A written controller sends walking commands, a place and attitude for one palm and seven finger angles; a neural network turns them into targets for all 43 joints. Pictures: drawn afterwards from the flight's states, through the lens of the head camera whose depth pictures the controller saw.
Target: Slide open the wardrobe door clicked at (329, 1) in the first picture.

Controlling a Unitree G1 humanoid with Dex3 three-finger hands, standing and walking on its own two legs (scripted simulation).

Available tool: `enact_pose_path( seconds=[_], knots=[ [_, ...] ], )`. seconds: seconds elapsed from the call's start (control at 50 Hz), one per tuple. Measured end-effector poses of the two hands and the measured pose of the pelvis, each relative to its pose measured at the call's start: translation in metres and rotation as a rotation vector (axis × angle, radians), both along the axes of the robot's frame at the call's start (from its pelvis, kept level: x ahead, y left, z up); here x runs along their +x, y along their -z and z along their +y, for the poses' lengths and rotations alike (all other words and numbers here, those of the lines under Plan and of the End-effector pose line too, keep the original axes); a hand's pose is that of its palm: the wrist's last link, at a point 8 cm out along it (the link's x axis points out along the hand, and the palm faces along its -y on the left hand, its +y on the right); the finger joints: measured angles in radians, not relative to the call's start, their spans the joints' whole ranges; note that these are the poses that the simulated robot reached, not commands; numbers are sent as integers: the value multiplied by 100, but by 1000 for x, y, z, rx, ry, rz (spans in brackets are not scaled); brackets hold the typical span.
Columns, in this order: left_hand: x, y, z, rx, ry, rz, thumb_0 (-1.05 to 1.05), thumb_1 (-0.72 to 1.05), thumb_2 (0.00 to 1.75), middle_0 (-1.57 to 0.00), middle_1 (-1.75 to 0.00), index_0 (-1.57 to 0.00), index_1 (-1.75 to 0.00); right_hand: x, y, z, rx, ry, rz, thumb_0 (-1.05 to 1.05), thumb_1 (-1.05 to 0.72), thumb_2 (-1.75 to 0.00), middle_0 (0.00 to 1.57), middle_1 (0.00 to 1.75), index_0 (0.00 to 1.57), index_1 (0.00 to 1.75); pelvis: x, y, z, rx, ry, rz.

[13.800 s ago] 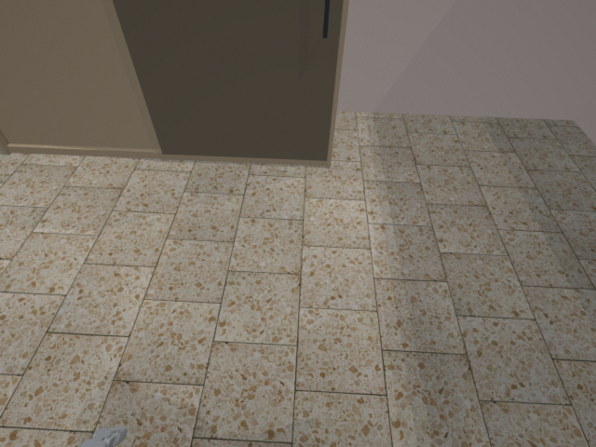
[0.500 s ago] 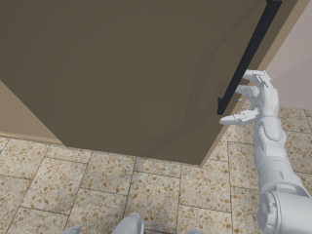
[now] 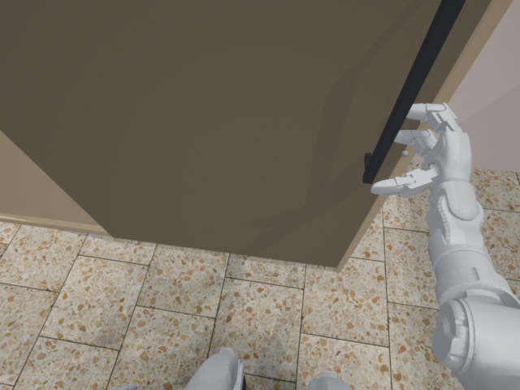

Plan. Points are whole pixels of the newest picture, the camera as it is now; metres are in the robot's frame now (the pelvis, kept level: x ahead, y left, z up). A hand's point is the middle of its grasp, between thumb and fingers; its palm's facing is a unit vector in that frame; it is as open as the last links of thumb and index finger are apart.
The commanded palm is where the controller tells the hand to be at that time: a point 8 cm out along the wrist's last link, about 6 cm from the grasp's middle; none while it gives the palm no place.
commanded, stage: slide the fingers in behind the handle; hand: right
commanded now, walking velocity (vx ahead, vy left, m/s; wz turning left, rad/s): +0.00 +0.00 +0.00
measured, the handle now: (398, 102) +0.52 -0.11 +0.14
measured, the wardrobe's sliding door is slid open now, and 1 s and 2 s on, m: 0.00 0.00 0.00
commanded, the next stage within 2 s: grip the handle and tug to test in 1.68 s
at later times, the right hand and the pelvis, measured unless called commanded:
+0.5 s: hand (394, 162) +0.46 -0.12 +0.08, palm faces -0.02 +1.00 -0.01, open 14.0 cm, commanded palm +0.43 -0.17 +0.08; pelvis +0.00 -0.01 +0.00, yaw +0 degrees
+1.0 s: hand (378, 159) +0.46 -0.10 +0.08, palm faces -0.03 +1.00 -0.01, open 14.0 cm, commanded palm +0.43 -0.15 +0.08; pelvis +0.01 +0.00 +0.01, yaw +0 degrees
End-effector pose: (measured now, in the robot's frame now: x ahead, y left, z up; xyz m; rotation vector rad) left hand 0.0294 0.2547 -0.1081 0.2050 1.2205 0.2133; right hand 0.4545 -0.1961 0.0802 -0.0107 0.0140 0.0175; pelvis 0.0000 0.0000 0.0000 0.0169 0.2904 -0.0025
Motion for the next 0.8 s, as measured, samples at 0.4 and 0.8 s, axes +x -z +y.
enact_pose_path(
  seconds=[0.4, 0.8],
  knots=[
    [17, -7, -8, -13, -4, -67, 1, 90, 90, -20, -29, -20, -30, -20, 2, 13, 6, -7, -15, -2, 50, -30, 30, 120, 30, 120, 4, -5, -6, 0, -13, -31],
    [23, -4, -3, -22, 3, -66, 1, 90, 90, -20, -29, -20, -30, -12, 3, 31, 11, -6, -6, -2, 50, -30, 30, 120, 30, 120, 8, -4, -1, -7, -13, -21]
  ],
)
